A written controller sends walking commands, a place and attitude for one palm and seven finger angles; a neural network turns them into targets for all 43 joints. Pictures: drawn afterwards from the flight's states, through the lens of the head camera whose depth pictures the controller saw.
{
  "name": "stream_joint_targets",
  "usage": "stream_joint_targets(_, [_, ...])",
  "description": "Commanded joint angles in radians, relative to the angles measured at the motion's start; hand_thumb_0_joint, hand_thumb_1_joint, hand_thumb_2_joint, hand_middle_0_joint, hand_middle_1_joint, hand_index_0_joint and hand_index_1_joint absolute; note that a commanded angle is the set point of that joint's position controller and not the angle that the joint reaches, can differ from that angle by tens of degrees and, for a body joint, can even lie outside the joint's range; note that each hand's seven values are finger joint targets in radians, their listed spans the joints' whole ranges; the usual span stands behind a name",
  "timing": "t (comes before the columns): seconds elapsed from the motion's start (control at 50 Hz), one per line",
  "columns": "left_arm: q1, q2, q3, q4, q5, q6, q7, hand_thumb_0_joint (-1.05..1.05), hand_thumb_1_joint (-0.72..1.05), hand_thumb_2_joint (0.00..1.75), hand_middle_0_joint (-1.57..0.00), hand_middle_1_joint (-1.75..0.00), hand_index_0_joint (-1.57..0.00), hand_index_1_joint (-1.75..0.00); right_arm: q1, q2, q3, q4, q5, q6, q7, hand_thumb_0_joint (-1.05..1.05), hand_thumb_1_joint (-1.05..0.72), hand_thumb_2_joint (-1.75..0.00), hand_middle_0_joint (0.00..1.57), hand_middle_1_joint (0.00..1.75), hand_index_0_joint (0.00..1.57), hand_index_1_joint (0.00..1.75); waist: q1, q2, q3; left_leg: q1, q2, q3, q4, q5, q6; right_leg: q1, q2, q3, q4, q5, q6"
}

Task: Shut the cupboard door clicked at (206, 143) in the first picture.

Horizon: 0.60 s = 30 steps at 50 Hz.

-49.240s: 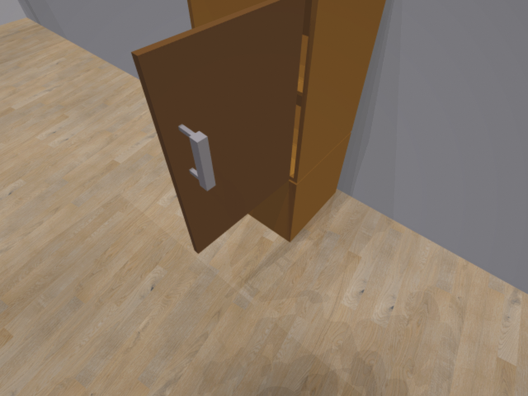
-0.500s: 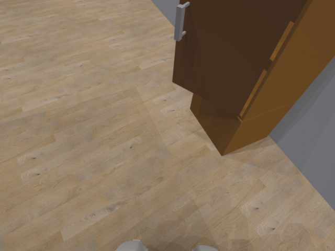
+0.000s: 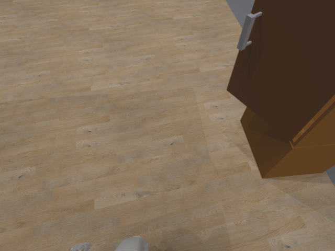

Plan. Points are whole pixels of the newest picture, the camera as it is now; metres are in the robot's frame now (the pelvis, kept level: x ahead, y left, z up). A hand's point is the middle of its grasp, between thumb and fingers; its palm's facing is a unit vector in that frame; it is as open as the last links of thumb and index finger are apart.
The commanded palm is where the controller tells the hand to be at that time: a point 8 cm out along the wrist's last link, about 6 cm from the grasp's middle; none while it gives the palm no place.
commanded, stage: walk to a spot facing it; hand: left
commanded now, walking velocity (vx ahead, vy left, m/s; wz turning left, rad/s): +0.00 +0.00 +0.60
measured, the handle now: (249, 31) +0.88 -0.31 +0.03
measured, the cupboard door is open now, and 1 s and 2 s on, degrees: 30 30 30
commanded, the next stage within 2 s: turn to face it in 1.04 s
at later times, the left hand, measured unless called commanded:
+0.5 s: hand out of the picture +0.04 +0.21 -0.15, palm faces +0.34 -0.89 -0.29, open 7.3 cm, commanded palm none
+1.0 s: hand out of the picture +0.08 +0.31 -0.18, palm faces +0.60 -0.78 -0.20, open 7.4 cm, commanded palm none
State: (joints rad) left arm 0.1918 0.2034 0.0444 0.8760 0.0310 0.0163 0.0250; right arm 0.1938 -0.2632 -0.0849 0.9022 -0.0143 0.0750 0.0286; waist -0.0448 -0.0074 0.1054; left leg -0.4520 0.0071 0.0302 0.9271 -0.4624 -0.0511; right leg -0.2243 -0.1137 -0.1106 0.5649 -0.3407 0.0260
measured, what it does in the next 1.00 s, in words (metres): walks ahead, turning left: left foot, then right foot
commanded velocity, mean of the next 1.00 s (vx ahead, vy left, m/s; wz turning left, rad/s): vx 0.27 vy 0.00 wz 0.53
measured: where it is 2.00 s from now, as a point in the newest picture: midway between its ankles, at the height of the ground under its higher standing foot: (131, 216)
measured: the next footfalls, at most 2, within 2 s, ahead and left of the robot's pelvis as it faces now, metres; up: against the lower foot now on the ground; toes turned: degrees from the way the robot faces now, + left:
left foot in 0.10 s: +0.04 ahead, +0.14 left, +0.00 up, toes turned +8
right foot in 0.40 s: +0.12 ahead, -0.11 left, +0.00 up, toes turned +10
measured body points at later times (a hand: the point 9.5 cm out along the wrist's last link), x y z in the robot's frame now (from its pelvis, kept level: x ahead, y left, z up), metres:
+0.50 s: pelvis +0.05 -0.01 +0.00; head +0.08 -0.02 +0.45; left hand +0.02 +0.26 -0.13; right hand +0.18 -0.23 -0.16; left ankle -0.01 +0.12 -0.66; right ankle +0.08 -0.11 -0.73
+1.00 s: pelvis +0.17 +0.12 +0.00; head +0.20 +0.16 +0.44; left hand +0.05 +0.35 -0.16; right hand +0.39 -0.02 -0.13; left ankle +0.15 +0.19 -0.73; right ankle +0.26 -0.02 -0.66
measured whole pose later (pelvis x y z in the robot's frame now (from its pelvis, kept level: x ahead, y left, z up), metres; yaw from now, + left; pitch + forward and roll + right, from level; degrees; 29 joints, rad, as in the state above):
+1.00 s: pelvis +0.17 +0.12 +0.00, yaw +35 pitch +0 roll +0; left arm 0.25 0.23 0.09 0.95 0.03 0.00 -0.02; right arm 0.17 -0.19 -0.02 0.91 -0.03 -0.04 0.00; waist 0.01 -0.04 0.11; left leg -0.29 -0.02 0.11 0.54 -0.26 0.08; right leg -0.54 -0.15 -0.04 1.13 -0.32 0.05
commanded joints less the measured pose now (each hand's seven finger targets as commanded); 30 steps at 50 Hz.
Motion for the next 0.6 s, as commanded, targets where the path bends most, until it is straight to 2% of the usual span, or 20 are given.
stream_joint_targets(0.0, [0.098,0.246,0.074,-0.038,0.003,-0.013,0.012,0.00,0.90,0.90,-0.20,-0.30,-0.20,-0.30,-0.045,-0.030,0.007,-0.094,0.002,-0.034,-0.002,0.00,-0.90,-0.90,0.20,0.30,0.20,0.30,0.067,-0.214,-0.127,0.052,-0.019,0.074,-0.253,0.068,0.011,0.165,-0.217,0.060,-0.023,0.723,-0.118])
stream_joint_targets(0.02, [0.094,0.241,0.074,-0.042,-0.002,-0.010,0.009,0.00,0.90,0.90,-0.20,-0.30,-0.20,-0.30,-0.020,-0.045,0.005,-0.089,0.001,-0.037,-0.003,0.00,-0.90,-0.90,0.20,0.30,0.20,0.30,0.051,-0.205,-0.138,0.131,-0.019,0.069,-0.344,0.145,0.019,0.125,-0.207,0.039,0.017,0.673,-0.091])
stream_joint_targets(0.04, [0.082,0.226,0.071,-0.046,-0.007,-0.008,0.007,0.00,0.90,0.90,-0.20,-0.30,-0.20,-0.30,0.036,-0.084,-0.004,-0.073,-0.002,-0.043,-0.001,0.00,-0.90,-0.90,0.20,0.30,0.20,0.30,0.017,-0.121,-0.178,0.276,0.009,0.025,-0.469,0.305,0.032,0.047,-0.184,-0.003,0.128,0.572,-0.049])
stream_joint_targets(0.06, [0.108,0.176,0.064,-0.076,-0.016,-0.001,0.001,0.00,0.90,0.90,-0.20,-0.30,-0.20,-0.30,0.085,-0.188,-0.028,-0.068,-0.013,-0.053,-0.006,0.00,-0.90,-0.90,0.20,0.30,0.20,0.30,-0.003,0.167,-0.241,0.465,0.225,-0.244,-0.494,0.676,0.119,-0.181,-0.079,-0.067,0.313,0.200,0.025])
stream_joint_targets(0.08, [0.045,0.121,0.036,-0.120,-0.012,0.001,0.000,0.00,0.90,0.90,-0.20,-0.30,-0.20,-0.30,0.156,-0.256,-0.045,-0.047,-0.011,-0.049,-0.017,0.00,-0.90,-0.90,0.20,0.30,0.20,0.30,-0.046,0.319,-0.239,0.499,0.402,-0.440,-0.519,1.005,0.261,-0.337,0.005,-0.017,0.475,-0.351,0.050])
stream_joint_targets(0.1, [-0.033,0.135,0.039,-0.132,-0.005,0.012,0.006,0.00,0.90,0.90,-0.20,-0.30,-0.20,-0.30,0.205,-0.239,-0.041,-0.018,-0.016,-0.050,-0.029,0.00,-0.90,-0.90,0.20,0.30,0.20,0.30,-0.077,0.232,-0.248,0.477,0.377,-0.424,-0.522,0.841,0.275,-0.360,0.002,0.078,0.561,-0.303,0.032])
stream_joint_targets(0.12, [-0.057,0.122,0.044,-0.127,-0.010,0.012,0.004,0.00,0.90,0.90,-0.20,-0.30,-0.20,-0.30,0.171,-0.223,-0.034,-0.027,-0.020,-0.053,-0.041,0.00,-0.90,-0.90,0.20,0.30,0.20,0.30,-0.058,0.251,-0.222,0.428,0.332,-0.404,-0.535,0.667,0.258,-0.386,-0.002,0.102,0.586,-0.239,0.033])
stream_joint_targets(0.14, [-0.064,0.134,0.044,-0.118,-0.010,0.009,-0.004,0.00,0.90,0.90,-0.20,-0.30,-0.20,-0.30,0.115,-0.191,-0.022,-0.044,-0.020,-0.054,-0.045,0.00,-0.90,-0.90,0.20,0.30,0.20,0.30,-0.040,0.209,-0.186,0.377,0.295,-0.379,-0.556,0.483,0.241,-0.382,-0.005,0.113,0.575,-0.179,0.033])
stream_joint_targets(0.2, [-0.033,0.125,0.047,-0.091,-0.008,0.002,-0.029,0.00,0.90,0.90,-0.20,-0.30,-0.20,-0.30,0.035,-0.180,-0.013,-0.060,-0.023,-0.060,-0.042,0.00,-0.90,-0.90,0.20,0.30,0.20,0.30,-0.004,0.190,-0.128,0.313,0.216,-0.328,-0.602,0.201,0.209,-0.338,0.026,0.082,0.415,-0.119,0.032])
stream_joint_targets(0.28, [0.024,0.116,0.044,-0.073,-0.004,-0.010,-0.043,0.00,0.90,0.90,-0.20,-0.30,-0.20,-0.30,0.001,-0.181,-0.019,-0.063,-0.023,-0.059,-0.034,0.00,-0.90,-0.90,0.20,0.30,0.20,0.30,0.024,0.188,-0.095,0.184,0.177,-0.352,-0.620,-0.039,0.200,-0.169,0.084,0.024,0.170,-0.078,0.024])
stream_joint_targets(0.32, [0.142,0.128,0.054,-0.037,-0.001,-0.017,-0.046,0.00,0.90,0.90,-0.20,-0.30,-0.20,-0.30,-0.053,-0.172,-0.019,-0.075,-0.017,-0.054,-0.032,0.00,-0.90,-0.90,0.20,0.30,0.20,0.30,0.087,0.143,-0.075,-0.008,0.130,-0.335,-0.565,-0.179,0.175,0.058,0.115,-0.005,0.036,0.007,0.024])
stream_joint_targets(0.34, [0.238,0.164,0.066,-0.016,0.006,-0.028,-0.043,0.00,0.90,0.90,-0.20,-0.30,-0.20,-0.30,-0.085,-0.142,-0.015,-0.088,-0.010,-0.056,-0.029,0.00,-0.90,-0.90,0.20,0.30,0.20,0.30,0.138,0.037,-0.089,-0.154,0.048,-0.270,-0.424,-0.210,0.142,0.230,0.072,0.064,-0.102,-0.068,0.012])
stream_joint_targets(0.36, [0.310,0.252,0.086,-0.009,0.022,-0.040,-0.026,0.00,0.90,0.90,-0.20,-0.30,-0.20,-0.30,-0.080,-0.053,0.003,-0.113,0.001,-0.061,-0.024,0.00,-0.90,-0.90,0.20,0.30,0.20,0.30,0.177,-0.263,-0.104,-0.364,-0.079,-0.107,-0.085,-0.216,0.076,0.350,-0.203,0.411,-0.325,-0.378,-0.069])
stream_joint_targets(0.38, [0.296,0.268,0.074,-0.019,0.005,-0.034,-0.018,0.00,0.90,0.90,-0.20,-0.30,-0.20,-0.30,-0.115,-0.053,0.004,-0.132,-0.013,-0.066,-0.020,0.00,-0.90,-0.90,0.20,0.30,0.20,0.30,0.165,-0.290,-0.058,-0.371,-0.070,-0.088,0.175,-0.161,0.059,0.225,-0.355,0.619,-0.450,-0.477,-0.138])
stream_joint_targets(0.4, [0.230,0.261,0.077,-0.035,-0.001,-0.046,-0.012,0.00,0.90,0.90,-0.20,-0.30,-0.20,-0.30,-0.091,-0.075,-0.006,-0.129,-0.020,-0.065,-0.013,0.00,-0.90,-0.90,0.20,0.30,0.20,0.30,0.108,-0.230,-0.049,-0.348,-0.008,-0.135,0.297,-0.069,0.059,0.123,-0.374,0.666,-0.466,-0.528,-0.175])
stream_joint_targets(0.42, [0.152,0.224,0.069,-0.045,0.001,-0.056,-0.007,0.00,0.90,0.90,-0.20,-0.30,-0.20,-0.30,-0.090,-0.073,-0.011,-0.114,-0.021,-0.062,-0.006,0.00,-0.90,-0.90,0.20,0.30,0.20,0.30,0.076,-0.232,0.004,-0.348,0.028,-0.144,0.354,0.012,0.054,0.037,-0.354,0.603,-0.475,-0.507,-0.164])
stream_joint_targets(0.44, [0.096,0.178,0.060,-0.048,0.003,-0.060,-0.006,0.00,0.90,0.90,-0.20,-0.30,-0.20,-0.30,-0.060,-0.067,-0.013,-0.090,-0.022,-0.056,0.004,0.00,-0.90,-0.90,0.20,0.30,0.20,0.30,0.035,-0.173,0.006,-0.304,0.060,-0.123,0.365,0.089,0.047,-0.001,-0.321,0.446,-0.453,-0.411,-0.143])
stream_joint_targets(0.48, [0.081,0.139,0.052,-0.042,0.001,-0.078,-0.008,0.00,0.90,0.90,-0.20,-0.30,-0.20,-0.30,-0.041,-0.028,-0.002,-0.066,-0.019,-0.051,0.020,0.00,-0.90,-0.90,0.20,0.30,0.20,0.30,0.019,-0.112,-0.015,-0.229,0.071,-0.063,0.289,0.182,0.028,0.015,-0.231,0.171,-0.401,-0.076,-0.115])
stream_joint_targets(0.52, [0.149,0.128,0.049,-0.004,-0.001,-0.084,-0.009,0.00,0.90,0.90,-0.20,-0.30,-0.20,-0.30,-0.054,-0.001,0.005,-0.062,-0.014,-0.049,0.025,0.00,-0.90,-0.90,0.20,0.30,0.20,0.30,0.043,-0.140,-0.031,-0.228,0.061,-0.014,0.201,0.198,0.026,0.105,-0.205,0.054,-0.375,0.114,-0.110])
stream_joint_targets(0.58, [0.227,0.130,0.052,0.038,0.001,-0.088,-0.006,0.00,0.90,0.90,-0.20,-0.30,-0.20,-0.30,-0.109,0.028,0.015,-0.076,-0.014,-0.055,0.032,0.00,-0.90,-0.90,0.20,0.30,0.20,0.30,0.073,-0.129,-0.039,-0.252,0.062,0.031,0.058,0.191,0.035,0.237,-0.220,-0.026,-0.339,0.306,-0.108])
